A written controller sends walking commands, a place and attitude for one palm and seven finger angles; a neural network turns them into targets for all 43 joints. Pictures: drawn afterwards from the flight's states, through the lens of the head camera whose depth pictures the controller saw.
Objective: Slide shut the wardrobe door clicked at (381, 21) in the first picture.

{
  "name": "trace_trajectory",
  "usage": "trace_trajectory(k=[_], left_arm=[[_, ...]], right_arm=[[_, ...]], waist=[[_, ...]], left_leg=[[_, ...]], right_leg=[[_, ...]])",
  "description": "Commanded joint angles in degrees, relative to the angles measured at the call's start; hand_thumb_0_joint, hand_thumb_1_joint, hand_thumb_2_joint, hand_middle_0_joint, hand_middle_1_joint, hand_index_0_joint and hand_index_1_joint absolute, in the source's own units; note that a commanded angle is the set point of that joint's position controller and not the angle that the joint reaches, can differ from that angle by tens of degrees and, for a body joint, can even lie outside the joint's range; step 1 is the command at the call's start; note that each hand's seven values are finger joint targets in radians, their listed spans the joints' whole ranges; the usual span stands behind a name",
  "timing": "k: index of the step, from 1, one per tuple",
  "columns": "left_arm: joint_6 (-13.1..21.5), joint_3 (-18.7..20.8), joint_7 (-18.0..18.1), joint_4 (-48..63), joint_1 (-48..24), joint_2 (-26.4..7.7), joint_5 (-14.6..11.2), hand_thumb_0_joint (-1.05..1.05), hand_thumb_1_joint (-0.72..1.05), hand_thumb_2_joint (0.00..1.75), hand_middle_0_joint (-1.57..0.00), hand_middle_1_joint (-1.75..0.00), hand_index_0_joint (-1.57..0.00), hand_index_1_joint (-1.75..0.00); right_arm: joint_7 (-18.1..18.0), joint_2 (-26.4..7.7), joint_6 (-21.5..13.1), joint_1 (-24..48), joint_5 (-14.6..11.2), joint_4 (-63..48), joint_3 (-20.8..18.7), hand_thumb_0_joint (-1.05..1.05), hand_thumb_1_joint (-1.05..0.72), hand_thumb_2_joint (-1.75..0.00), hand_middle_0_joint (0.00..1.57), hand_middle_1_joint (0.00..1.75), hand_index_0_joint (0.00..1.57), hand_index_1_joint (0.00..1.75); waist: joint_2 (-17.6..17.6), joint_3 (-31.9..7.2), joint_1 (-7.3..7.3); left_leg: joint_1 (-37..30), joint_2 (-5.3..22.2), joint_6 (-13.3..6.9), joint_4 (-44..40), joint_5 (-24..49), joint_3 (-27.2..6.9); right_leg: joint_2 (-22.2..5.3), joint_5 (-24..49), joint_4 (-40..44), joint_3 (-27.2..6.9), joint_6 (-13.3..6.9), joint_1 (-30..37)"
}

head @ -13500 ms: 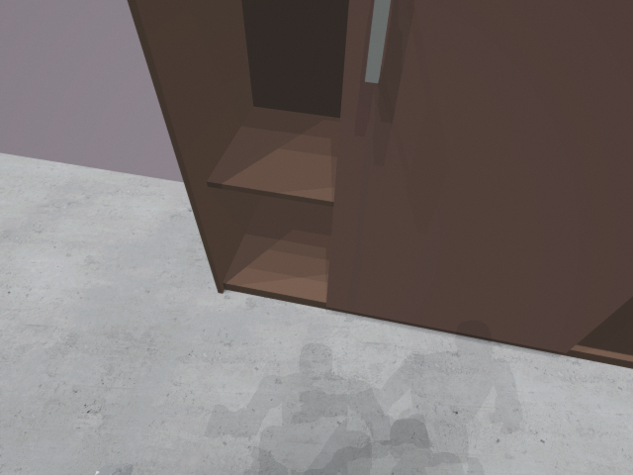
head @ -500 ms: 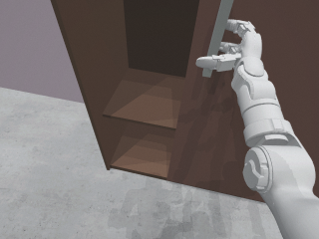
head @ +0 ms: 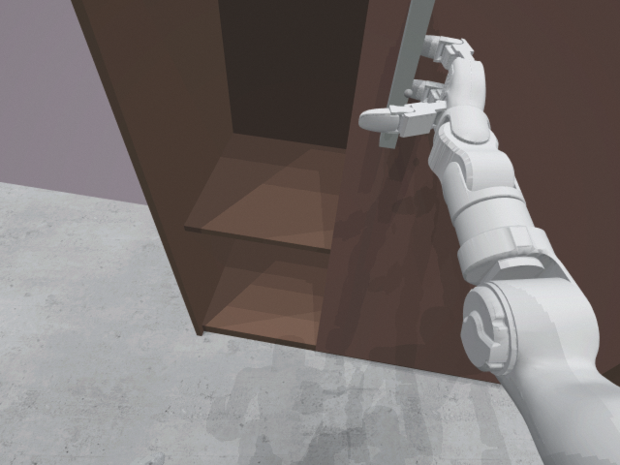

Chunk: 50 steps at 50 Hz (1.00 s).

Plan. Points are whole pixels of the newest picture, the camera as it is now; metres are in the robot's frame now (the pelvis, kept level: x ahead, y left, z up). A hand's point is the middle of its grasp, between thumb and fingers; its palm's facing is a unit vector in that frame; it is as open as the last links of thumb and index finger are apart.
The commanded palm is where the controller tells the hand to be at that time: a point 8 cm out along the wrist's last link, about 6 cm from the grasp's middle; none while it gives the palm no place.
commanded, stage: slide the fingers in behind the handle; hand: right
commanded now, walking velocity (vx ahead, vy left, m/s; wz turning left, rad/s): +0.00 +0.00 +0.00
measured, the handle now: (404, 63) +0.56 -0.05 +0.26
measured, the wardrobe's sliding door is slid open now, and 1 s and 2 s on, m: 0.40 0.40 0.40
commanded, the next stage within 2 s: grip the handle and tug to test in 0.30 s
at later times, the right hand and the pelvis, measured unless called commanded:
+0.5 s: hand (393, 88) +0.50 -0.03 +0.25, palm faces +0.06 +1.00 +0.01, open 13.8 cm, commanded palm +0.48 -0.09 +0.25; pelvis +0.01 +0.00 +0.00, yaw +2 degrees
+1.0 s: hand (388, 92) +0.50 -0.03 +0.25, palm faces +0.04 +1.00 +0.02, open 7.1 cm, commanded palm +0.47 -0.08 +0.25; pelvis +0.01 +0.01 +0.00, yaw +2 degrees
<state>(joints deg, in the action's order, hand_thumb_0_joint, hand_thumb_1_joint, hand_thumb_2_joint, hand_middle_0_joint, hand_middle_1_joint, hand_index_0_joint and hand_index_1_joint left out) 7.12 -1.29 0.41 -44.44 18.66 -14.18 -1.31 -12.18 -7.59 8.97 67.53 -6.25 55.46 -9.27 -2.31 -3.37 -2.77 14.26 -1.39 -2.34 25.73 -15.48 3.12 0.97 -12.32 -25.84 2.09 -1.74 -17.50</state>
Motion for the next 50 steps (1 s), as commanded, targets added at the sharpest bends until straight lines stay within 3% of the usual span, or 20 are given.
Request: trace_trajectory(k=[1,3,6,8,10,11,13,18,20,24,27,30,36,39,40,43,44,45,48,50], left_arm=[[2.2,2.5,0.7,5.9,1.3,-6.7,-0.1,0.00,0.90,0.90,-0.20,-0.30,-0.20,-0.30],[2.4,2.5,0.6,6.1,1.0,-6.3,-0.2,0.00,0.90,0.90,-0.20,-0.30,-0.20,-0.30],[2.0,2.4,0.7,6.1,1.5,-6.8,0.0,0.00,0.90,0.90,-0.20,-0.30,-0.20,-0.30],[1.9,2.4,0.7,6.4,1.4,-6.5,0.0,0.00,0.90,0.90,-0.20,-0.30,-0.20,-0.30],[1.5,2.5,0.8,6.3,1.7,-6.8,0.2,0.00,0.90,0.90,-0.20,-0.30,-0.20,-0.30],[1.4,2.5,0.8,6.5,1.5,-6.8,0.2,0.00,0.90,0.90,-0.20,-0.30,-0.20,-0.30],[1.2,2.5,0.7,6.5,1.7,-6.5,0.2,0.00,0.90,0.90,-0.20,-0.30,-0.20,-0.30],[0.6,2.6,1.0,7.0,2.3,-6.8,0.5,0.00,0.90,0.90,-0.20,-0.30,-0.20,-0.30],[0.3,2.8,0.9,7.0,2.4,-6.7,0.6,0.00,0.90,0.90,-0.20,-0.30,-0.20,-0.30],[0.7,3.1,0.7,7.5,2.3,-6.7,0.1,0.00,0.90,0.90,-0.20,-0.30,-0.20,-0.30],[0.8,3.2,0.6,7.5,1.8,-6.7,-0.2,0.00,0.90,0.90,-0.20,-0.30,-0.20,-0.30],[0.4,3.2,1.0,7.0,1.7,-7.0,0.0,0.00,0.90,0.90,-0.20,-0.30,-0.20,-0.30],[0.4,2.9,0.7,6.6,1.0,-6.5,0.2,0.00,0.90,0.90,-0.20,-0.30,-0.20,-0.30],[0.5,2.8,0.9,6.8,0.8,-6.6,0.2,0.00,0.90,0.90,-0.20,-0.30,-0.20,-0.30],[0.2,2.9,1.0,6.7,0.9,-6.8,0.3,0.00,0.90,0.90,-0.20,-0.30,-0.20,-0.30],[0.3,2.8,1.0,7.4,0.4,-6.5,0.2,0.00,0.90,0.90,-0.20,-0.30,-0.20,-0.30],[0.2,2.9,1.0,7.4,0.3,-6.5,0.1,0.00,0.90,0.90,-0.20,-0.30,-0.20,-0.30],[0.1,2.8,0.9,7.6,0.2,-6.5,0.2,0.00,0.90,0.90,-0.20,-0.30,-0.20,-0.30],[0.1,2.9,0.9,8.3,-0.6,-6.4,0.0,0.00,0.90,0.90,-0.20,-0.30,-0.20,-0.30],[-0.3,2.8,0.9,8.3,-0.7,-6.4,-0.1,0.00,0.90,0.90,-0.20,-0.30,-0.20,-0.30]], right_arm=[[1.9,-4.4,-4.3,34.9,0.0,-13.7,1.0,0.00,0.50,-0.30,0.30,1.20,0.30,1.20],[1.8,-3.7,-4.6,34.3,0.0,-13.6,1.3,0.00,0.50,-0.30,0.30,1.20,0.30,1.20],[1.3,-6.2,-4.6,34.2,0.3,-12.3,-0.5,0.00,0.50,-0.30,0.30,1.20,0.30,1.20],[1.2,-5.8,-4.8,34.5,0.5,-13.4,-0.3,0.00,0.50,-0.30,0.30,1.20,0.30,1.20],[0.6,-8.9,-4.8,32.6,0.8,-11.7,-2.9,0.00,0.50,-0.30,0.30,1.20,0.30,1.20],[0.6,-9.0,-5.0,34.3,1.0,-13.3,-2.5,0.00,0.50,-0.30,0.30,1.20,0.30,1.20],[0.0,-8.5,-5.0,34.0,1.5,-12.3,-2.4,0.00,0.50,-0.30,0.30,1.20,0.30,1.20],[-0.7,-13.5,-5.2,32.8,2.3,-12.0,-6.4,0.00,0.50,-0.30,0.30,1.20,0.30,1.20],[-0.4,-13.2,-5.6,32.3,3.2,-11.9,-5.5,0.00,0.50,-0.30,0.30,1.20,0.30,1.20],[0.7,-9.9,-5.6,31.6,2.2,-15.3,-2.9,0.00,0.31,-0.38,0.32,1.23,0.32,1.23],[1.3,-6.4,-4.3,30.3,1.2,-16.6,-0.6,0.00,0.17,-0.44,0.33,1.25,0.33,1.25],[0.8,-9.0,-3.2,29.9,0.7,-16.9,-2.8,0.00,0.03,-0.50,0.35,1.27,0.35,1.27],[-1.0,-7.1,-3.1,31.9,2.0,-17.5,-1.0,0.00,-0.25,-0.62,0.38,1.31,0.38,1.31],[-0.6,-7.9,-3.4,32.3,1.3,-16.8,-1.6,0.00,-0.39,-0.68,0.40,1.33,0.40,1.33],[-0.5,-9.4,-3.4,30.9,1.5,-16.1,-2.9,0.00,-0.43,-0.70,0.40,1.33,0.40,1.33],[0.2,-9.0,-4.0,31.6,1.2,-18.4,-2.6,0.00,-0.57,-0.76,0.42,1.35,0.42,1.35],[0.4,-9.3,-3.9,30.3,1.0,-17.6,-3.1,0.00,-0.62,-0.78,0.42,1.36,0.42,1.36],[0.5,-9.1,-4.2,30.2,1.1,-18.6,-2.7,0.00,-0.67,-0.80,0.43,1.37,0.43,1.37],[0.9,-10.0,-4.2,28.7,0.8,-20.4,-3.8,0.00,-0.81,-0.86,0.44,1.39,0.44,1.39],[0.9,-9.5,-3.8,27.8,1.0,-21.0,-3.0,0.00,-0.90,-0.90,0.45,1.40,0.45,1.40]], waist=[[4.3,-19.1,-2.63],[5.0,-19.0,-2.62],[6.6,-18.0,-2.60],[5.7,-19.1,-2.32],[7.8,-19.0,-1.44],[6.0,-19.5,-2.05],[7.0,-18.8,-2.01],[8.7,-20.4,-1.36],[6.5,-19.7,-1.31],[5.0,-21.8,-1.69],[4.4,-21.0,-1.85],[7.6,-20.3,-1.30],[4.8,-18.9,-2.01],[6.7,-19.8,-2.03],[7.1,-20.2,-1.14],[6.5,-22.3,-1.39],[8.2,-21.9,-1.15],[6.3,-21.9,-0.70],[8.2,-22.6,-0.46],[6.7,-21.8,-0.04]], left_leg=[[-0.6,0.3,1.1,-2.4,22.1,-2.7],[-0.1,0.2,1.2,-2.5,21.6,-2.6],[-0.8,0.3,1.3,-2.8,21.1,-2.8],[-1.3,0.3,1.3,-2.5,21.9,-2.7],[-2.9,0.4,1.2,-2.6,22.3,-2.7],[-2.9,0.5,1.4,-2.5,22.9,-3.0],[-2.4,0.4,1.4,-2.6,22.6,-2.8],[-5.7,0.6,1.7,-2.6,24.7,-3.3],[-5.6,0.8,1.5,-2.7,24.6,-3.3],[-4.8,0.2,1.3,-2.7,26.1,-3.1],[-3.7,0.0,1.3,-3.0,26.4,-2.8],[-6.0,0.3,1.4,-3.1,27.1,-2.7],[-3.4,0.4,1.3,-3.1,24.1,-2.7],[-4.5,0.5,1.6,-3.2,25.3,-3.2],[-6.2,0.6,1.4,-3.0,25.7,-3.1],[-7.0,0.7,1.7,-2.6,29.3,-3.4],[-7.5,0.7,1.7,-2.7,29.5,-3.3],[-8.1,0.8,1.4,-2.6,29.6,-3.1],[-9.4,0.8,1.9,-2.6,32.5,-3.5],[-9.6,0.9,1.5,-2.4,32.2,-3.0]], right_leg=[[-0.6,16.6,-0.4,-2.4,-1.0,14.5],[-0.7,16.4,-0.6,-2.4,-0.9,14.9],[-0.6,15.1,-0.1,-2.3,-1.2,12.9],[-0.6,15.9,-0.2,-2.1,-1.1,13.3],[-0.6,16.3,0.0,-2.1,-1.2,12.0],[-0.6,16.3,0.2,-1.9,-1.2,12.2],[-0.7,16.1,0.1,-1.7,-1.2,12.1],[-0.6,16.2,0.5,-1.0,-1.6,10.2],[-0.7,16.4,0.5,-0.8,-1.5,10.2],[-0.9,19.0,0.1,-1.0,-1.3,13.7],[-1.0,19.6,-0.1,-1.1,-1.2,14.8],[-0.7,19.2,0.4,-1.2,-1.4,12.9],[-0.8,17.3,0.5,-1.4,-1.2,13.5],[-0.6,17.0,0.5,-1.2,-1.4,13.2],[-0.5,17.3,0.6,-1.1,-1.3,12.3],[-0.4,19.3,0.2,-0.7,-1.5,13.5],[-0.5,19.2,0.3,-0.8,-1.5,13.0],[-0.3,19.9,0.5,-0.8,-1.4,13.1],[-0.2,20.5,0.4,-0.4,-1.6,13.0],[-0.2,21.3,0.5,-0.5,-1.4,13.1]])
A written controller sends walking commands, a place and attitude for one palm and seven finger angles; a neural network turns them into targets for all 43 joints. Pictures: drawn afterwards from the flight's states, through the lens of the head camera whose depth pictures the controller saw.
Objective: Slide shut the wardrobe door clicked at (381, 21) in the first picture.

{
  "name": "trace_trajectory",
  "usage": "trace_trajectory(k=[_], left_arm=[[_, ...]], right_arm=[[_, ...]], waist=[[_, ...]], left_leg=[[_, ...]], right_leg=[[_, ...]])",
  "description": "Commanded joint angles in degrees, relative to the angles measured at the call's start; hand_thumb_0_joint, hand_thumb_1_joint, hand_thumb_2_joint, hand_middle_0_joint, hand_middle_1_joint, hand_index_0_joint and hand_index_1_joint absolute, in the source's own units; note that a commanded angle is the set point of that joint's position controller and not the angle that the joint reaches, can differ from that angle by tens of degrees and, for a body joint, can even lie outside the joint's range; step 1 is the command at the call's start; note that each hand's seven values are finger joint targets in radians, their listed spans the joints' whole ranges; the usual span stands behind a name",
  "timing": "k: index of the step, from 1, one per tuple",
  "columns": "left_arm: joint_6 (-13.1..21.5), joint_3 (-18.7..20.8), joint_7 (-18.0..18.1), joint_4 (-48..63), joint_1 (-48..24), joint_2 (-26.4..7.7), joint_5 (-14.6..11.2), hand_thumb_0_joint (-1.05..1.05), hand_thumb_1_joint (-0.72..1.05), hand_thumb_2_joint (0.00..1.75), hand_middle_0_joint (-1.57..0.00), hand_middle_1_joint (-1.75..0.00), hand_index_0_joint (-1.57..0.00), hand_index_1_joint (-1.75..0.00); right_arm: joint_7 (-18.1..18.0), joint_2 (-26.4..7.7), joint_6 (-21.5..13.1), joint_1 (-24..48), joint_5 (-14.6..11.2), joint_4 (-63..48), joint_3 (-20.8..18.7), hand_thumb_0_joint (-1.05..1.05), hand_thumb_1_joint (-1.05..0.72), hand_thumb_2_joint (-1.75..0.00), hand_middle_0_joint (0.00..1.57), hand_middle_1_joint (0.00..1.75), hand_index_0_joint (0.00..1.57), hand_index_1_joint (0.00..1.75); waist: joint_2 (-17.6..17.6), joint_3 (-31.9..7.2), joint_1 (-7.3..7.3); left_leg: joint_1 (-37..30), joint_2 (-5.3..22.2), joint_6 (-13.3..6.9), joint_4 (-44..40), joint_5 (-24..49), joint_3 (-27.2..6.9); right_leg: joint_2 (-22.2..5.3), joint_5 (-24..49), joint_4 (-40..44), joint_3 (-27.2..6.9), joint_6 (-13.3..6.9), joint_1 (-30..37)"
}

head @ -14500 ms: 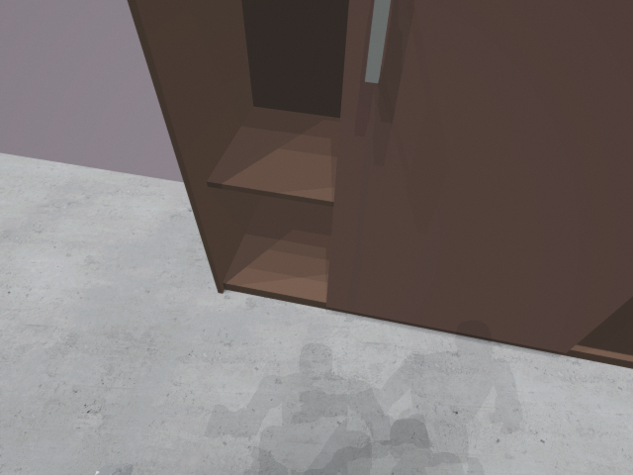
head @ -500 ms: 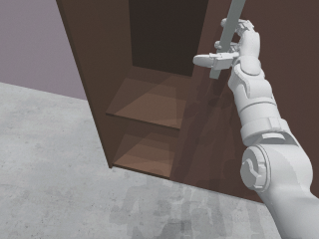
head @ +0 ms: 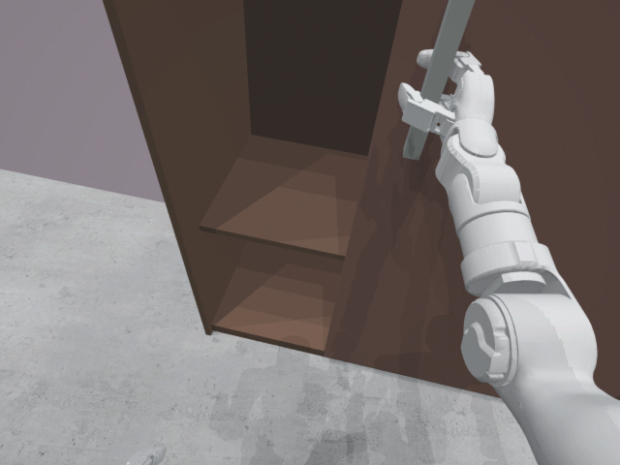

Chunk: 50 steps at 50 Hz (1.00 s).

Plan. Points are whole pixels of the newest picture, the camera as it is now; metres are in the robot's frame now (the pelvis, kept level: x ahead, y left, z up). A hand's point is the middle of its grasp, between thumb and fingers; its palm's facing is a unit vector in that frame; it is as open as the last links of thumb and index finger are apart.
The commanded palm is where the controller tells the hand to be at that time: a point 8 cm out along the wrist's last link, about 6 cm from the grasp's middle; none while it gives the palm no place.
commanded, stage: grip the handle and tug to test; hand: right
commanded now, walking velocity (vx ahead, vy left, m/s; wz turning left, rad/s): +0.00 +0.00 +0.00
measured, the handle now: (434, 74) +0.54 -0.07 +0.26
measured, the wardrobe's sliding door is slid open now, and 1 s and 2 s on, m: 0.40 0.40 0.28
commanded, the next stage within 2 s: tug the door sideways, standing still in 0.82 s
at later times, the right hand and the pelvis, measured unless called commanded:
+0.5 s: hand (415, 104) +0.48 -0.05 +0.25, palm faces +0.07 +1.00 +0.02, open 6.2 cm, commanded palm +0.44 -0.11 +0.25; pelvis +0.01 +0.00 +0.00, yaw +0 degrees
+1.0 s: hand (415, 107) +0.48 -0.05 +0.25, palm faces +0.04 +1.00 +0.02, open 6.5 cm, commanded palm +0.45 -0.09 +0.24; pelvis +0.08 +0.02 +0.01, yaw +8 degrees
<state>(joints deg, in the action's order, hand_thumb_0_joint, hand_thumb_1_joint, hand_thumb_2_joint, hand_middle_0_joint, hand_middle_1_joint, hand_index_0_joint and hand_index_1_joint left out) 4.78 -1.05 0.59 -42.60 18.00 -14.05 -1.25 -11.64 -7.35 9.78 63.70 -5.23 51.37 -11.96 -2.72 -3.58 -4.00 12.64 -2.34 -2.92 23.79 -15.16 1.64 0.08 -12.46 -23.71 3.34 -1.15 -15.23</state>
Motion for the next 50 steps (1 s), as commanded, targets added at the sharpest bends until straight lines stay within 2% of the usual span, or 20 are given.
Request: trace_trajectory(k=[1,3,4,6,9,12,14,15,20,21,22,24,34,38,40,44,46,47,48,50], left_arm=[[2.2,2.7,0.6,6.7,-0.5,-6.3,-0.2,0.00,0.90,0.90,-0.20,-0.30,-0.20,-0.30],[2.1,2.6,0.5,6.8,-0.6,-6.3,-0.3,0.00,0.90,0.90,-0.20,-0.30,-0.20,-0.30],[1.9,2.7,0.6,6.6,-0.3,-6.5,-0.2,0.00,0.90,0.90,-0.20,-0.30,-0.20,-0.30],[1.4,2.8,0.7,7.2,-1.0,-6.6,-0.2,0.00,0.90,0.90,-0.20,-0.30,-0.20,-0.30],[0.9,2.8,0.8,7.1,-1.4,-6.3,-0.3,0.00,0.90,0.90,-0.20,-0.30,-0.20,-0.30],[0.6,2.7,0.7,7.3,-1.8,-6.1,-0.2,0.00,0.90,0.90,-0.20,-0.30,-0.20,-0.30],[0.5,2.9,0.7,7.4,-1.9,-6.1,-0.2,0.00,0.90,0.90,-0.20,-0.30,-0.20,-0.30],[0.4,2.9,0.7,7.6,-2.1,-6.2,0.0,0.00,0.90,0.90,-0.20,-0.30,-0.20,-0.30],[-0.3,2.9,0.8,8.0,-3.1,-6.2,-0.1,0.00,0.90,0.90,-0.20,-0.30,-0.20,-0.30],[-0.2,2.8,0.7,8.5,-3.6,-6.0,-0.1,0.00,0.90,0.90,-0.20,-0.30,-0.20,-0.30],[-0.4,2.7,0.7,8.8,-3.7,-6.0,-0.1,0.00,0.90,0.90,-0.20,-0.30,-0.20,-0.30],[-0.6,2.7,0.6,9.5,-4.7,-5.8,-0.2,0.00,0.90,0.90,-0.20,-0.30,-0.20,-0.30],[-1.8,2.5,-0.7,13.8,-10.7,-5.2,-0.6,0.00,0.90,0.90,-0.20,-0.30,-0.20,-0.30],[-2.8,2.2,-1.0,15.5,-14.1,-5.1,-0.8,0.00,0.90,0.90,-0.20,-0.30,-0.20,-0.30],[-3.5,2.0,-1.2,16.4,-15.8,-5.0,-0.9,0.00,0.90,0.90,-0.20,-0.30,-0.20,-0.30],[-4.4,1.6,-1.4,18.0,-18.5,-4.6,-1.2,0.00,0.90,0.90,-0.20,-0.30,-0.20,-0.30],[-5.0,1.4,-1.3,18.2,-19.5,-4.7,-1.2,0.00,0.90,0.90,-0.20,-0.30,-0.20,-0.30],[-5.2,1.1,-1.1,17.7,-20.2,-4.5,-1.2,0.00,0.90,0.90,-0.20,-0.30,-0.20,-0.30],[-5.1,1.1,-1.0,17.2,-20.0,-4.5,-1.2,0.00,0.90,0.90,-0.20,-0.30,-0.20,-0.30],[-5.0,1.2,-0.7,16.5,-20.6,-4.2,-1.2,0.00,0.90,0.90,-0.20,-0.30,-0.20,-0.30]], right_arm=[[0.3,-8.5,-4.6,32.5,0.1,-18.5,0.7,0.00,-0.90,-0.90,0.45,1.40,0.45,1.40],[0.1,-8.1,-3.8,31.3,0.0,-19.1,1.0,0.00,-0.90,-0.90,0.45,1.40,0.45,1.40],[-0.1,-9.6,-3.4,31.1,0.0,-18.9,-0.3,0.00,-0.90,-0.90,0.45,1.40,0.45,1.40],[-0.1,-10.9,-2.8,29.6,-0.1,-20.7,-1.6,0.00,-0.90,-0.90,0.45,1.40,0.45,1.40],[-0.1,-9.5,-1.7,29.0,0.1,-20.4,-0.3,0.00,-0.90,-0.90,0.45,1.40,0.45,1.40],[-0.3,-8.1,-1.2,29.4,0.1,-22.6,0.9,0.00,-0.90,-0.90,0.45,1.40,0.45,1.40],[-0.5,-6.9,-0.7,27.9,-0.1,-22.9,1.5,0.00,-0.90,-0.90,0.45,1.40,0.45,1.40],[-0.6,-7.0,-0.8,28.1,-0.1,-24.4,1.6,0.00,-0.90,-0.90,0.45,1.40,0.45,1.40],[-0.2,-7.8,0.1,26.3,-0.5,-25.9,0.9,0.00,-0.90,-0.90,0.45,1.40,0.45,1.40],[0.0,-7.2,0.2,25.1,-0.7,-26.9,0.9,0.00,-0.90,-0.90,0.45,1.40,0.45,1.40],[-0.1,-9.0,0.4,24.1,-0.8,-28.1,-0.7,0.00,-0.90,-0.90,0.45,1.40,0.45,1.40],[0.1,-8.5,0.6,21.3,-1.1,-30.6,-0.6,0.00,-0.90,-0.90,0.45,1.40,0.45,1.40],[1.0,-7.5,3.8,6.0,-2.3,-49.2,-0.1,0.00,-0.90,-0.90,0.45,1.40,0.45,1.40],[1.3,-9.4,6.1,-2.6,-3.1,-55.7,-2.5,0.00,-0.90,-0.90,0.45,1.40,0.45,1.40],[1.4,-9.9,7.2,-5.1,-3.1,-60.4,-2.5,0.00,-0.90,-0.90,0.45,1.40,0.45,1.40],[1.5,-9.4,10.9,-12.9,-3.8,-68.9,-2.4,0.00,-0.90,-0.90,0.45,1.40,0.45,1.40],[1.6,-10.6,12.7,-16.8,-4.3,-70.6,-3.6,0.00,-0.90,-0.90,0.45,1.40,0.45,1.40],[1.7,-7.5,13.7,-14.8,-4.3,-69.7,-0.3,0.00,-0.90,-0.90,0.45,1.40,0.45,1.40],[1.4,-7.0,14.5,-12.3,-4.5,-69.8,0.5,0.00,-0.90,-0.90,0.45,1.40,0.45,1.40],[0.5,-3.8,15.8,-8.2,-3.9,-70.7,4.3,0.00,-0.90,-0.90,0.45,1.40,0.45,1.40]], waist=[[5.4,-21.7,0.65],[5.7,-21.8,0.78],[7.6,-22.1,0.86],[7.4,-23.0,1.72],[8.4,-21.6,1.24],[6.2,-22.3,1.26],[7.6,-22.2,1.21],[6.3,-23.0,1.67],[8.5,-23.2,1.86],[6.6,-23.5,2.17],[6.6,-24.5,2.68],[8.7,-25.2,2.96],[6.3,-27.0,5.51],[8.9,-25.1,6.60],[7.0,-23.4,7.22],[6.0,-22.9,7.40],[8.2,-21.4,7.45],[8.1,-19.3,6.49],[8.7,-18.7,5.76],[6.3,-17.1,4.77]], left_leg=[[-6.7,1.7,2.0,-0.4,32.1,-1.6],[-6.6,1.6,2.1,-0.5,32.5,-1.6],[-7.2,1.6,2.2,-0.4,33.3,-1.5],[-9.1,1.7,2.2,-0.3,34.7,-1.6],[-8.5,1.8,2.4,-0.5,34.7,-1.5],[-8.3,1.8,2.2,-0.4,34.7,-1.5],[-8.3,1.7,2.2,-0.3,35.9,-1.2],[-9.2,1.9,2.0,0.0,36.6,-1.2],[-11.4,2.2,2.4,0.0,39.5,-1.2],[-11.0,2.2,2.4,0.1,40.3,-1.4],[-12.1,2.4,2.6,0.3,42.0,-1.6],[-13.9,2.5,2.8,0.5,44.0,-1.4],[-18.0,3.0,2.6,1.8,50.6,-0.9],[-19.6,3.2,2.8,1.7,51.0,-0.6],[-19.3,3.2,2.1,1.8,48.7,-0.3],[-19.5,3.7,2.7,2.8,53.3,-0.1],[-20.4,4.3,3.2,3.3,57.2,0.0],[-19.0,4.5,3.5,2.9,57.5,-0.1],[-18.2,4.4,3.5,2.8,56.4,0.1],[-15.4,4.3,3.1,2.5,53.7,0.2]], right_leg=[[0.5,22.3,-1.9,-1.7,-2.0,12.2],[0.5,22.9,-2.1,-1.7,-2.0,12.4],[0.4,23.2,-2.0,-1.9,-2.0,12.2],[0.6,23.6,-1.8,-1.7,-2.0,11.7],[0.5,23.1,-1.7,-1.7,-2.0,11.6],[0.6,24.2,-1.8,-1.8,-2.0,12.8],[0.5,25.7,-2.0,-1.8,-2.0,13.3],[0.6,26.6,-2.1,-1.8,-1.9,13.5],[0.7,26.9,-1.7,-1.7,-1.9,12.9],[0.7,27.5,-2.0,-1.6,-1.9,13.5],[0.7,28.1,-2.1,-1.6,-1.8,13.6],[0.8,28.3,-1.8,-1.7,-1.8,13.4],[0.7,34.6,-2.5,-1.9,-1.3,15.9],[1.3,30.2,-2.0,-1.5,-1.3,13.3],[1.3,30.5,-2.0,-1.8,-1.1,12.9],[1.4,32.5,-3.1,-1.7,-0.8,13.0],[1.6,30.4,-3.5,-1.8,-0.7,11.0],[2.0,28.5,-3.6,-1.7,-0.8,10.6],[1.9,27.9,-3.7,-2.1,-0.7,10.7],[1.9,29.3,-4.5,-2.4,-0.8,12.3]])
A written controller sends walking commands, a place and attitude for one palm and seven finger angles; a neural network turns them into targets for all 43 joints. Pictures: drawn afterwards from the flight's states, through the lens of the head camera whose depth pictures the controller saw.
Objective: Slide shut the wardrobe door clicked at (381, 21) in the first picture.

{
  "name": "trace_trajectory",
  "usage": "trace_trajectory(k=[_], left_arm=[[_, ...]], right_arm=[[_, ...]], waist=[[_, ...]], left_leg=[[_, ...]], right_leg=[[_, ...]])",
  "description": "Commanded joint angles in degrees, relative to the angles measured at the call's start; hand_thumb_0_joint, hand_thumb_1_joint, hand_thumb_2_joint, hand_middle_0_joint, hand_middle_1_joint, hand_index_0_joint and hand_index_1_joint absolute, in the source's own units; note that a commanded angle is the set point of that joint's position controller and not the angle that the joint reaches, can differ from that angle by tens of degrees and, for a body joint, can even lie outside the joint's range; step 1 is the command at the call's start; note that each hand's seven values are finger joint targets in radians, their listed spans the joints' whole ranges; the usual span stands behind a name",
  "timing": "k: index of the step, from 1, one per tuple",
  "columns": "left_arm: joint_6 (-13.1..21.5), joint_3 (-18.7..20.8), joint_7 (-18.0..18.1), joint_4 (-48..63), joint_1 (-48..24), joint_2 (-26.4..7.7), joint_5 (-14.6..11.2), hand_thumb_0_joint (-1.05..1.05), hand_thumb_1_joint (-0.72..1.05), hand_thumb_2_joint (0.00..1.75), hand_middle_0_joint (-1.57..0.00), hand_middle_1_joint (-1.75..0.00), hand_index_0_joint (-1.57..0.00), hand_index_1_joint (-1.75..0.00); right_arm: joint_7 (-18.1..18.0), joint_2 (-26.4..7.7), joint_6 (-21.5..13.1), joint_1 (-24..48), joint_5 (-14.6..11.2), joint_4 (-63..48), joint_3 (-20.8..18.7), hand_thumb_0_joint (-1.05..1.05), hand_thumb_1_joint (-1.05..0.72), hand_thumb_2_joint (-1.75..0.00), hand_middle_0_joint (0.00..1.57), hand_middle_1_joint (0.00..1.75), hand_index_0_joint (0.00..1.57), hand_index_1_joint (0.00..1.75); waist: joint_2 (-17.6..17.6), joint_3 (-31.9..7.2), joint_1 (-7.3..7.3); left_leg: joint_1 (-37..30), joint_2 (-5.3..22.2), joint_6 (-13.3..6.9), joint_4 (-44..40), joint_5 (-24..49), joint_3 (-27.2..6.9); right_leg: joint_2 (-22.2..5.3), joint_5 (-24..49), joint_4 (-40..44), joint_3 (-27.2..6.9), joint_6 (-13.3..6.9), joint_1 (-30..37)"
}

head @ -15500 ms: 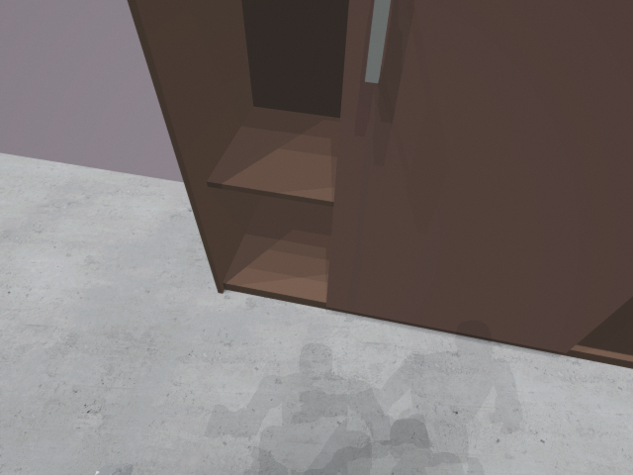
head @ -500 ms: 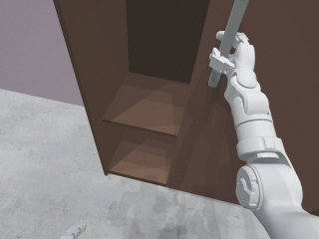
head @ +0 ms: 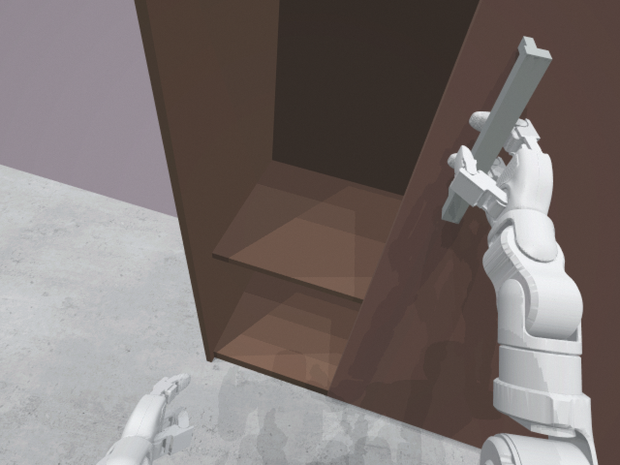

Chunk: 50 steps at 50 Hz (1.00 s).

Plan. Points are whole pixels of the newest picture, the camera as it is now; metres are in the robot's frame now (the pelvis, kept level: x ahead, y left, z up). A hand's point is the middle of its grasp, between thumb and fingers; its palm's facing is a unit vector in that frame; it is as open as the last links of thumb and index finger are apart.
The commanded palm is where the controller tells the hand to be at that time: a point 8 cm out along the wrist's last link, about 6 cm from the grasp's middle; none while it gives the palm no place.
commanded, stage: tug the door sideways, standing still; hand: right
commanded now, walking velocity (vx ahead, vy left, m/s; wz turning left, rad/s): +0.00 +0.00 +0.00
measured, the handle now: (485, 138) +0.45 -0.15 +0.25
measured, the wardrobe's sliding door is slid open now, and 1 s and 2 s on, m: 0.40 0.28 0.00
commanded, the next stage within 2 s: step sideways, sliding the door along in 0.08 s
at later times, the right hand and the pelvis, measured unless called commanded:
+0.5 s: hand (441, 166) +0.42 -0.10 +0.22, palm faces +0.32 +0.93 -0.15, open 6.2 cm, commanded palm +0.41 -0.08 +0.24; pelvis +0.06 +0.07 -0.05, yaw -20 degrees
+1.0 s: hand (358, 145) +0.44 +0.00 +0.22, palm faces +0.24 +0.97 -0.05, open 6.3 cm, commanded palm +0.43 +0.02 +0.21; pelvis +0.09 +0.18 -0.02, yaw -18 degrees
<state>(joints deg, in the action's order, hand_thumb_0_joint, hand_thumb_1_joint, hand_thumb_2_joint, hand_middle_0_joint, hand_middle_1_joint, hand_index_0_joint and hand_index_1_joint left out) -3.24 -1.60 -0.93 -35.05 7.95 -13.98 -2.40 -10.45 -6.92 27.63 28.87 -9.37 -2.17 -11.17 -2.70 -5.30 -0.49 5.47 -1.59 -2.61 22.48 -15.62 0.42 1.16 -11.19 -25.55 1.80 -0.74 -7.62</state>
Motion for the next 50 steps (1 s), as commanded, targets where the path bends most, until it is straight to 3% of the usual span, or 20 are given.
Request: trace_trajectory(k=[1,9,10,11,12,14,17,21,22,24,25,30,32,34,35,36,38,39,45,50], left_arm=[[3.3,1.9,1.0,8.1,-10.3,-4.4,0.0,0.00,0.90,0.90,-0.20,-0.30,-0.20,-0.30],[3.3,2.9,1.2,4.9,-7.7,-3.5,1.0,0.00,0.90,0.90,-0.20,-0.30,-0.20,-0.30],[3.1,3.1,1.3,7.7,-5.1,-6.1,1.6,0.00,0.90,0.90,-0.20,-0.30,-0.20,-0.30],[2.7,4.3,1.1,5.9,-4.8,-5.8,1.4,0.00,0.90,0.90,-0.20,-0.30,-0.20,-0.30],[2.1,4.4,0.9,7.4,-2.9,-4.2,2.2,0.00,0.90,0.90,-0.20,-0.30,-0.20,-0.30],[1.9,4.9,-0.5,9.1,-5.9,-3.5,3.6,0.00,0.90,0.90,-0.20,-0.30,-0.20,-0.30],[2.7,4.3,-0.5,9.2,-6.7,-2.0,2.7,0.00,0.90,0.90,-0.20,-0.30,-0.20,-0.30],[7.4,3.9,1.3,10.4,-10.8,-0.3,2.0,0.00,0.90,0.90,-0.20,-0.30,-0.20,-0.30],[7.9,3.7,1.4,11.2,-12.8,0.1,1.4,0.00,0.90,0.90,-0.20,-0.30,-0.20,-0.30],[8.4,5.0,1.5,7.7,-11.5,2.1,1.1,0.00,0.90,0.90,-0.20,-0.30,-0.20,-0.30],[8.3,7.7,1.2,6.7,-9.1,0.4,1.3,0.00,0.90,0.90,-0.20,-0.30,-0.20,-0.30],[10.9,6.8,-0.1,4.6,-10.8,0.7,0.4,0.00,0.90,0.90,-0.20,-0.30,-0.20,-0.30],[11.3,6.9,-0.1,4.6,-8.7,0.3,0.6,0.00,0.90,0.90,-0.20,-0.30,-0.20,-0.30],[12.0,8.3,-0.3,5.6,-6.4,-1.7,-0.1,0.00,0.90,0.90,-0.20,-0.30,-0.20,-0.30],[11.9,9.1,-0.8,8.1,-8.9,-4.3,0.7,0.00,0.90,0.90,-0.20,-0.30,-0.20,-0.30],[10.8,8.2,-1.2,10.7,-10.7,-2.4,1.7,0.00,0.90,0.90,-0.20,-0.30,-0.20,-0.30],[9.2,9.3,-2.1,8.8,-10.5,-2.3,1.3,0.00,0.90,0.90,-0.20,-0.30,-0.20,-0.30],[8.3,9.6,-2.5,8.8,-10.1,-3.1,1.3,0.00,0.90,0.90,-0.20,-0.30,-0.20,-0.30],[7.2,8.4,-2.3,10.1,-9.7,-2.7,1.1,0.00,0.90,0.90,-0.20,-0.30,-0.20,-0.30],[8.8,7.5,-1.5,9.5,-10.4,-2.5,0.2,0.00,0.90,0.90,-0.20,-0.30,-0.20,-0.30]], right_arm=[[-1.3,-4.1,-1.4,29.8,0.4,-16.5,4.2,0.00,-0.90,-0.90,0.45,1.40,0.45,1.40],[-2.4,3.0,-1.3,45.3,1.6,-12.5,11.4,0.00,-0.90,-0.90,0.45,1.40,0.45,1.40],[2.4,-6.8,-14.1,52.4,4.1,-21.8,14.9,0.00,-0.90,-0.90,0.45,1.40,0.45,1.40],[4.5,-3.9,-18.4,43.1,3.6,-13.5,15.9,0.00,-0.90,-0.90,0.45,1.40,0.45,1.40],[5.9,1.1,-21.2,37.9,3.3,-13.4,19.3,0.00,-0.90,-0.90,0.45,1.40,0.45,1.40],[7.1,7.1,-24.9,42.5,3.7,-13.2,23.4,0.00,-0.90,-0.90,0.45,1.40,0.45,1.40],[7.8,5.8,-29.3,44.9,5.5,-10.6,22.9,0.00,-0.90,-0.90,0.45,1.40,0.45,1.40],[9.4,6.5,-33.6,51.8,6.1,-12.1,25.6,0.00,-0.90,-0.90,0.45,1.40,0.45,1.40],[10.0,7.0,-35.0,53.6,5.9,-15.0,26.8,0.00,-0.90,-0.90,0.45,1.40,0.45,1.40],[10.6,4.3,-36.4,54.2,7.0,-14.1,24.0,0.00,-0.90,-0.90,0.45,1.40,0.45,1.40],[10.4,3.6,-37.3,52.5,6.1,-13.1,22.1,0.00,-0.90,-0.90,0.45,1.40,0.45,1.40],[8.6,8.9,-42.0,51.9,6.7,-16.8,28.4,0.00,-0.90,-0.90,0.45,1.40,0.45,1.40],[7.3,8.4,-43.0,51.0,7.2,-17.0,28.2,0.00,-0.90,-0.90,0.45,1.40,0.45,1.40],[7.0,9.1,-44.0,53.2,6.6,-18.8,30.6,0.00,-0.90,-0.90,0.45,1.40,0.45,1.40],[6.7,9.7,-44.0,51.3,5.8,-17.8,31.5,0.00,-0.90,-0.90,0.45,1.40,0.45,1.40],[6.8,11.9,-43.3,49.5,6.2,-14.9,31.3,0.00,-0.90,-0.90,0.45,1.40,0.45,1.40],[7.4,11.2,-43.2,51.7,7.1,-17.6,29.9,0.00,-0.90,-0.90,0.45,1.40,0.45,1.40],[7.4,12.1,-42.2,50.2,7.7,-16.3,30.9,0.00,-0.90,-0.90,0.45,1.40,0.45,1.40],[8.9,12.3,-40.3,50.0,10.2,-17.0,33.8,0.00,-0.90,-0.90,0.45,1.40,0.45,1.40],[8.8,7.1,-41.7,45.7,9.1,-17.3,29.5,0.00,-0.90,-0.90,0.45,1.40,0.45,1.40]], waist=[[5.0,-14.7,0.48],[2.1,-17.3,-2.43],[1.3,-10.7,-3.25],[0.3,-13.3,-3.91],[-5.4,-13.1,-4.55],[-10.8,-9.2,-3.54],[-4.1,-5.7,-2.03],[-10.4,-4.3,-1.91],[-7.1,-5.7,-0.80],[25.7,-10.3,0.02],[34.9,-11.8,0.28],[15.7,-11.5,-1.20],[12.5,-15.1,-1.67],[2.9,-16.1,-3.88],[-13.6,-14.9,-3.27],[-10.6,-14.8,-2.25],[1.9,-13.8,-3.05],[1.6,-12.4,-3.09],[-11.6,-8.9,-2.64],[-16.0,-11.6,-3.25]], left_leg=[[-6.5,3.3,2.7,3.7,53.4,1.5],[-1.8,2.8,2.5,7.1,55.3,2.4],[7.1,2.5,6.2,12.2,53.2,1.1],[17.7,-0.5,7.2,21.0,42.0,2.6],[31.5,-4.1,7.2,31.9,14.1,3.3],[40.5,-4.0,2.5,40.4,-11.0,-0.2],[36.1,2.1,1.0,32.9,-7.1,-2.3],[11.0,4.9,1.4,21.2,5.7,0.1],[-2.8,6.6,1.5,12.6,12.2,-4.8],[-13.0,12.9,-0.9,-1.9,33.4,-15.5],[-8.2,16.3,0.3,-5.8,26.4,-23.3],[-2.7,13.0,-2.0,-4.9,20.6,-9.8],[-4.2,10.3,1.8,-4.7,24.2,-5.7],[7.5,7.4,7.5,9.8,24.0,-2.8],[23.0,4.3,5.9,30.9,4.1,-4.8],[23.2,4.2,2.4,46.4,-7.3,-10.7],[30.3,3.1,1.6,56.2,-9.7,-10.3],[34.1,3.3,1.9,57.1,-10.6,-9.0],[27.8,4.1,4.0,33.5,-5.7,3.1],[15.5,1.7,3.3,13.9,3.0,5.8]], right_leg=[[0.7,28.7,-2.9,-1.2,-1.1,5.6],[1.2,38.0,-5.4,-2.1,-1.2,10.8],[-1.0,41.7,-8.0,-3.5,-5.2,13.6],[-3.9,50.6,-7.1,-6.9,-7.6,25.2],[-8.7,63.3,-4.1,-12.0,-9.5,38.2],[-13.9,59.1,-2.2,-16.5,-10.5,42.6],[-16.4,45.7,-2.3,-14.2,-9.1,33.7],[-15.2,38.7,-8.6,-1.1,-4.6,15.3],[-13.9,28.7,-18.3,-2.1,-3.1,4.4],[3.5,-13.5,-38.0,-1.7,-0.9,-7.0],[3.3,-16.3,-44.8,-6.3,-0.6,-5.1],[0.2,-14.8,-21.7,-1.7,0.4,1.2],[0.0,-9.4,-7.1,3.9,0.4,7.5],[-11.7,6.4,4.8,-0.4,-2.9,21.4],[-28.0,20.7,4.2,-17.0,-9.1,25.9],[-32.6,32.4,0.9,-21.5,-12.8,18.1],[-30.0,42.0,-5.0,-12.7,-11.5,23.1],[-28.9,41.9,-6.6,-10.3,-10.1,25.3],[-20.9,46.8,-6.3,1.7,-4.6,24.5],[-20.4,52.3,-11.8,4.5,-2.4,23.7]])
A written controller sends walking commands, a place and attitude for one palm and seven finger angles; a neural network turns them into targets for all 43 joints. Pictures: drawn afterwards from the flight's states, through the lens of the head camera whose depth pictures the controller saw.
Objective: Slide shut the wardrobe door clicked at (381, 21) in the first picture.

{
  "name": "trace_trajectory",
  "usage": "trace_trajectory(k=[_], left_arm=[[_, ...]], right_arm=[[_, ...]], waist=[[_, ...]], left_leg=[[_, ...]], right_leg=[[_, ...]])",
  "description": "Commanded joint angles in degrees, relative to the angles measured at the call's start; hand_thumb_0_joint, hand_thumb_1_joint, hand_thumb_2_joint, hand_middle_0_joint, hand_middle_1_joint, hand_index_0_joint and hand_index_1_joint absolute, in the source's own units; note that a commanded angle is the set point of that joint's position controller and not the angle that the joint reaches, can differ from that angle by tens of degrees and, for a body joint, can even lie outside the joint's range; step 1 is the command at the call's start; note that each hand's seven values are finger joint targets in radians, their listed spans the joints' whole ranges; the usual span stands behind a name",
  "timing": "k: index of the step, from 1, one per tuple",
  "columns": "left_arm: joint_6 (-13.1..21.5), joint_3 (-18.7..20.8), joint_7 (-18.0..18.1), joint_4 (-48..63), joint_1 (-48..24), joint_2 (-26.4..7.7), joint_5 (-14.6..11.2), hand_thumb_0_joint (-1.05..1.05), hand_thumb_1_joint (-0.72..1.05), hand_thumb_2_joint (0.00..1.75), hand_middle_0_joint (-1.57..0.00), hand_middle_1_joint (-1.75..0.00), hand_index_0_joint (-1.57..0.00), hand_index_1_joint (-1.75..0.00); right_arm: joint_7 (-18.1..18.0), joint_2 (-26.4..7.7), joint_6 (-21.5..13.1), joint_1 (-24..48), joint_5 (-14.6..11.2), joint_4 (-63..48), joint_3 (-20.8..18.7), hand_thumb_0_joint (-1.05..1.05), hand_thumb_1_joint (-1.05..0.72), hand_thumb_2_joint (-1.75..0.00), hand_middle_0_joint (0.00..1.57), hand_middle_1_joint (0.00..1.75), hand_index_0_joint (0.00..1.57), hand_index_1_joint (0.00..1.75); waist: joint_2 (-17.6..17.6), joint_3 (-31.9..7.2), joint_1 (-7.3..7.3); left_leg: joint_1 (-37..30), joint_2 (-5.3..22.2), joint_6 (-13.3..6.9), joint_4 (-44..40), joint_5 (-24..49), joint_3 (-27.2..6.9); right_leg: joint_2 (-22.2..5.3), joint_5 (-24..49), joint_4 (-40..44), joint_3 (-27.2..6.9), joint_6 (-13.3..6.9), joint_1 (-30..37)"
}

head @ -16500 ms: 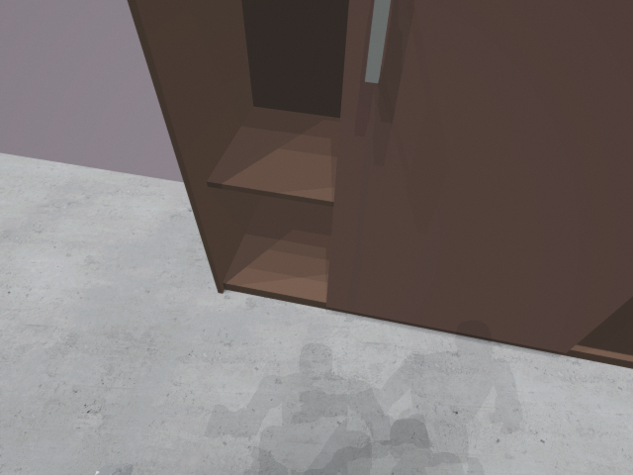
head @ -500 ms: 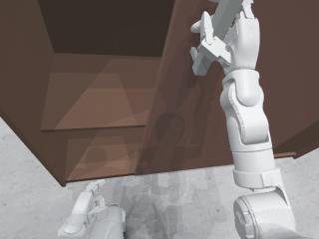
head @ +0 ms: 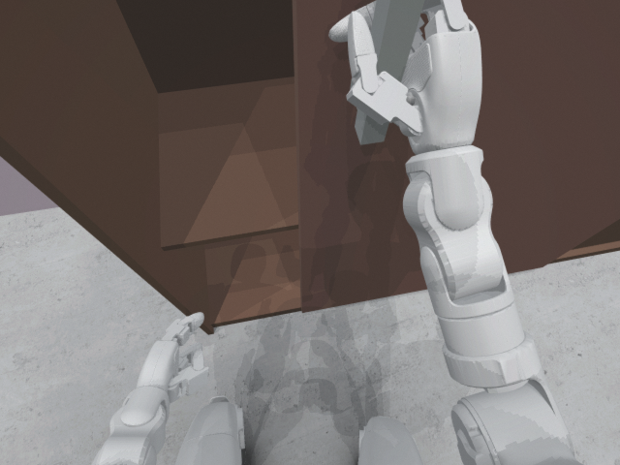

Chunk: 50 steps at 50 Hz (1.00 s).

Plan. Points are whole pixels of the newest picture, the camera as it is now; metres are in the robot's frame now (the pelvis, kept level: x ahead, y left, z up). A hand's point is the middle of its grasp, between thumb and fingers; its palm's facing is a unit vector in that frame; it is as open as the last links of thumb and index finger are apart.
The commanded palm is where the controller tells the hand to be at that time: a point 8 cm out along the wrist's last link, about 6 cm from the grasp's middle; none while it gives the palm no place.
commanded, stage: step sideways, sliding the door along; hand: right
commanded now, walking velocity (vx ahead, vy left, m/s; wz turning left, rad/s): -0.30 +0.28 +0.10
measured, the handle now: (383, 8) +0.43 -0.09 +0.27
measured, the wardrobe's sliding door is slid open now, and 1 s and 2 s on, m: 0.28 0.00 0.00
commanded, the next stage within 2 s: stop walking and hold the door there in 0.98 s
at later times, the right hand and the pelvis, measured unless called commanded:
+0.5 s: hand (123, 112) +0.37 +0.10 +0.25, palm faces -0.03 +1.00 -0.05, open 6.2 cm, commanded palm +0.36 +0.12 +0.24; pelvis -0.04 +0.15 -0.01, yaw -2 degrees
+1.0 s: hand out of the picture +0.36 +0.21 +0.25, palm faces +0.00 +1.00 -0.07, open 6.3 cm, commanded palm +0.33 +0.22 +0.25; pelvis -0.08 +0.29 -0.01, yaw -1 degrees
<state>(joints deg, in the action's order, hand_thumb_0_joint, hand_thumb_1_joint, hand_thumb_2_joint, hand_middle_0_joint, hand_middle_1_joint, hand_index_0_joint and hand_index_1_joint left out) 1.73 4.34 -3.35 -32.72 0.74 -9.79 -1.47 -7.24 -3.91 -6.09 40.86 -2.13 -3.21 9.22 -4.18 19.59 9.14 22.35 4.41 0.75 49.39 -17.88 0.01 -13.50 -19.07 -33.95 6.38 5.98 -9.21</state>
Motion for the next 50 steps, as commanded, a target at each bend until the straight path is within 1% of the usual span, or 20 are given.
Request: trace_trajectory(k=[1,3,5,6,9,11,13,17,19,20,21,26,28,30,35,36,39,43,46,50], left_arm=[[3.8,1.3,1.0,7.1,-3.2,-6.2,-1.1,0.00,0.90,0.90,-0.20,-0.30,-0.20,-0.30],[3.6,0.8,1.4,6.3,-3.1,-5.1,-2.5,0.00,0.90,0.90,-0.20,-0.30,-0.20,-0.30],[3.7,1.3,3.5,5.1,-4.3,-4.7,-2.0,0.00,0.90,0.90,-0.20,-0.30,-0.20,-0.30],[4.3,0.7,3.8,5.1,-4.2,-3.5,-1.6,0.00,0.90,0.90,-0.20,-0.30,-0.20,-0.30],[4.7,0.4,3.6,3.4,-5.6,-4.5,-1.1,0.00,0.90,0.90,-0.20,-0.30,-0.20,-0.30],[3.7,3.1,1.4,5.5,-3.0,-8.3,-0.2,0.00,0.90,0.90,-0.20,-0.30,-0.20,-0.30],[3.8,2.6,-0.6,7.1,-3.3,-7.3,-0.2,0.00,0.90,0.90,-0.20,-0.30,-0.20,-0.30],[2.3,1.9,-0.2,7.3,-4.8,-7.2,-1.6,0.00,0.90,0.90,-0.20,-0.30,-0.20,-0.30],[1.3,0.8,1.0,7.5,-4.5,-4.9,-2.8,0.00,0.90,0.90,-0.20,-0.30,-0.20,-0.30],[0.9,1.6,1.9,7.1,-4.2,-5.2,-3.0,0.00,0.90,0.90,-0.20,-0.30,-0.20,-0.30],[1.4,1.9,2.3,5.8,-4.8,-5.2,-2.4,0.00,0.90,0.90,-0.20,-0.30,-0.20,-0.30],[3.1,1.9,2.6,3.0,-3.8,-5.7,-0.7,0.00,0.90,0.90,-0.20,-0.30,-0.20,-0.30],[3.1,3.6,0.8,4.2,-2.4,-8.6,-0.3,0.00,0.90,0.90,-0.20,-0.30,-0.20,-0.30],[2.8,2.2,-0.4,5.6,-3.7,-6.9,0.4,0.00,0.90,0.90,-0.20,-0.30,-0.20,-0.30],[0.2,1.1,1.0,6.2,-4.0,-5.6,-2.2,0.00,0.90,0.90,-0.20,-0.30,-0.20,-0.30],[0.4,1.5,1.7,5.6,-3.4,-4.7,-2.4,0.00,0.90,0.90,-0.20,-0.30,-0.20,-0.30],[1.4,1.2,2.3,3.2,-3.5,-3.0,-0.8,0.00,0.90,0.90,-0.20,-0.30,-0.20,-0.30],[2.3,1.5,2.8,2.7,-3.3,-4.2,-1.1,0.00,0.90,0.90,-0.20,-0.30,-0.20,-0.30],[1.6,2.1,0.8,5.3,-2.3,-6.4,-0.7,0.00,0.90,0.90,-0.20,-0.30,-0.20,-0.30],[0.8,1.7,0.0,5.2,-1.9,-8.4,-1.2,0.00,0.90,0.90,-0.20,-0.30,-0.20,-0.30]], right_arm=[[5.5,3.7,-8.2,32.1,1.5,-15.6,8.6,0.00,-0.90,-0.90,0.45,1.40,0.45,1.40],[5.4,0.3,-9.1,32.9,2.0,-16.2,6.0,0.00,-0.90,-0.90,0.45,1.40,0.45,1.40],[4.5,-3.2,-8.3,28.0,1.5,-15.4,2.4,0.00,-0.90,-0.90,0.45,1.40,0.45,1.40],[4.6,-0.6,-7.7,26.0,0.9,-16.2,4.7,0.00,-0.90,-0.90,0.45,1.40,0.45,1.40],[4.2,2.9,-7.9,29.2,-0.5,-23.0,8.9,0.00,-0.90,-0.90,0.45,1.40,0.45,1.40],[5.4,4.8,-8.2,30.4,-1.1,-19.5,9.7,0.00,-0.90,-0.90,0.45,1.40,0.45,1.40],[6.0,5.3,-9.1,35.8,-0.2,-18.1,9.3,0.00,-0.90,-0.90,0.45,1.40,0.45,1.40],[5.6,4.7,-8.0,35.4,0.7,-10.4,8.4,0.00,-0.90,-0.90,0.45,1.40,0.45,1.40],[5.8,3.3,-7.4,36.4,1.4,-9.0,7.9,0.00,-0.90,-0.90,0.45,1.40,0.45,1.40],[5.5,1.1,-6.6,35.1,1.0,-8.3,6.8,0.00,-0.90,-0.90,0.45,1.40,0.45,1.40],[5.4,1.6,-6.5,33.5,0.8,-7.5,6.3,0.00,-0.90,-0.90,0.45,1.40,0.45,1.40],[4.7,6.8,-8.2,35.1,-0.2,-11.1,11.2,0.00,-0.90,-0.90,0.45,1.40,0.45,1.40],[6.0,8.1,-8.7,35.4,-1.0,-8.3,12.0,0.00,-0.90,-0.90,0.45,1.40,0.45,1.40],[6.4,8.6,-9.8,39.4,-0.2,-9.1,13.0,0.00,-0.90,-0.90,0.45,1.40,0.45,1.40],[5.9,4.9,-7.4,42.6,1.3,-1.7,8.8,0.00,-0.90,-0.90,0.45,1.40,0.45,1.40],[5.5,4.4,-7.3,40.9,0.2,-0.6,7.5,0.00,-0.90,-0.90,0.45,1.40,0.45,1.40],[4.9,4.7,-8.0,40.1,-0.3,-2.7,6.9,0.00,-0.90,-0.90,0.45,1.40,0.45,1.40],[4.9,7.5,-9.1,43.4,-0.3,-3.8,11.5,0.00,-0.90,-0.90,0.45,1.40,0.45,1.40],[6.3,6.7,-8.8,44.1,-1.7,-2.8,10.7,0.00,-0.90,-0.90,0.45,1.40,0.45,1.40],[7.0,4.3,-7.9,47.4,-1.5,1.1,7.5,0.00,-0.90,-0.90,0.45,1.40,0.45,1.40]], waist=[[-12.5,-38.0,-12.78],[0.9,-41.0,-12.43],[28.7,-43.0,-11.48],[29.3,-40.8,-11.08],[13.8,-42.9,-12.84],[-3.4,-46.5,-12.38],[-12.1,-42.6,-11.97],[-8.5,-39.4,-11.07],[5.0,-39.4,-11.70],[21.9,-39.1,-12.38],[23.1,-37.9,-11.60],[10.9,-42.6,-13.21],[-3.0,-44.3,-12.98],[-15.3,-40.0,-11.44],[8.1,-40.1,-11.82],[17.6,-41.8,-12.40],[15.9,-39.5,-11.68],[10.1,-44.8,-12.92],[-10.9,-43.4,-12.23],[-4.1,-38.1,-10.80]], left_leg=[[-6.9,-4.6,-0.4,-20.0,10.1,5.8],[-21.7,-1.8,-1.1,-28.0,39.4,2.9],[-33.4,9.1,-8.1,-19.4,77.4,-8.1],[-30.8,9.7,-7.8,-17.7,75.2,-7.3],[-22.7,5.6,-4.2,-12.3,56.3,-1.8],[-4.2,-1.6,-0.8,-1.6,7.7,0.3],[-2.4,-1.8,-1.2,2.9,-10.0,-2.8],[-13.9,-1.4,-2.0,-14.2,6.4,-1.5],[-18.4,1.5,-2.3,-24.8,29.7,-3.6],[-21.7,5.3,-6.0,-24.8,39.2,-12.3],[-21.1,6.2,-7.2,-24.8,44.8,-14.7],[-20.7,2.5,-5.4,-14.5,41.7,-6.8],[-4.5,-2.3,-1.7,-4.6,9.9,-4.0],[-5.1,-2.2,-2.4,0.5,-5.8,-4.7],[-19.8,0.2,-3.4,-21.8,24.9,-3.4],[-23.7,4.2,-7.2,-23.5,40.8,-14.2],[-24.9,6.2,-8.3,-23.5,51.0,-17.2],[-22.2,1.9,-4.7,-15.7,47.9,-10.8],[3.5,-3.3,-0.7,8.2,-3.6,-6.1],[2.2,-2.1,-2.5,6.7,-7.9,-4.2]], right_leg=[[-5.2,58.2,-6.9,-0.8,-8.5,23.1],[0.5,42.6,-15.2,-1.0,-6.5,13.0],[9.1,-6.9,-19.7,-4.1,-3.3,-6.6],[8.3,-12.2,-13.9,-6.4,-4.6,-8.9],[4.5,15.3,7.5,-2.0,-5.0,5.0],[-10.6,52.9,7.7,-12.1,-11.7,22.7],[-13.3,49.8,5.6,-11.2,-15.3,16.2],[-9.6,41.1,-3.4,-5.8,-10.3,10.5],[0.3,23.5,-10.4,-1.6,-6.8,5.7],[6.4,4.2,-13.9,-2.5,-4.2,-1.5],[9.3,-5.6,-18.1,-4.9,-4.5,-4.4],[3.0,19.5,9.8,-4.5,-5.7,8.8],[-12.5,47.8,6.1,-14.9,-12.9,21.4],[-13.4,47.6,5.6,-13.3,-15.2,12.3],[-0.9,25.2,-9.0,-3.2,-7.0,3.9],[6.1,7.4,-13.0,-2.0,-4.8,-1.4],[10.3,-9.7,-15.9,-5.7,-4.6,-7.0],[4.8,17.3,9.7,-2.9,-5.9,9.9],[-17.6,52.3,6.7,-19.2,-18.8,24.5],[-16.2,48.0,3.5,-11.8,-16.9,17.0]])
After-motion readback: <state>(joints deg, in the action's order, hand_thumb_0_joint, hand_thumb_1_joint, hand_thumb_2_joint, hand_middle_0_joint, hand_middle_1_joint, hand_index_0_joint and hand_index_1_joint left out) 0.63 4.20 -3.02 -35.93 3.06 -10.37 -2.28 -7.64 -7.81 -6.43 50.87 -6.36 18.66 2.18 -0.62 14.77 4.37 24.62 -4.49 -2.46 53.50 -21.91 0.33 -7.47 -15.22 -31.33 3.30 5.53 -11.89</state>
